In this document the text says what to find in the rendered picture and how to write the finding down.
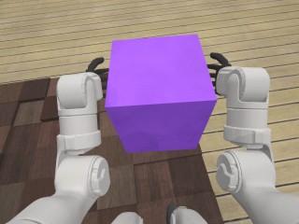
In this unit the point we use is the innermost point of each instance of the robot left hand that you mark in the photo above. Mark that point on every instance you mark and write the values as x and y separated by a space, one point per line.
91 68

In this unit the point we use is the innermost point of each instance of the robot left upper arm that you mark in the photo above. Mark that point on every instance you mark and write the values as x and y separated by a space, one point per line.
79 181

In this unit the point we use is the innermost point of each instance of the left robot forearm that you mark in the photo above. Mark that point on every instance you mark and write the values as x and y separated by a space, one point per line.
77 97

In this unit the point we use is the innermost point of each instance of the right robot forearm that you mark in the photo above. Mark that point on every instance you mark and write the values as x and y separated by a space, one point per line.
246 90

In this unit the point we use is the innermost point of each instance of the robot right foot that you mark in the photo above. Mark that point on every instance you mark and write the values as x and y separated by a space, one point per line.
170 209

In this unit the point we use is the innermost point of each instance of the robot right upper arm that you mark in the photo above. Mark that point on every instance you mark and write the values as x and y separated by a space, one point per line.
250 177

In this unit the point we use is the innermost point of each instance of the carton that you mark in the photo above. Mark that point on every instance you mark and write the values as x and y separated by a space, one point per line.
160 95

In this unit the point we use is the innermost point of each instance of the robot right hand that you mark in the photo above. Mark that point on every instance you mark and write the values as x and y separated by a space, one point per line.
224 63

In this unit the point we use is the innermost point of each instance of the right robot shin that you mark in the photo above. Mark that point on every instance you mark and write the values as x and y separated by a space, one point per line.
181 207

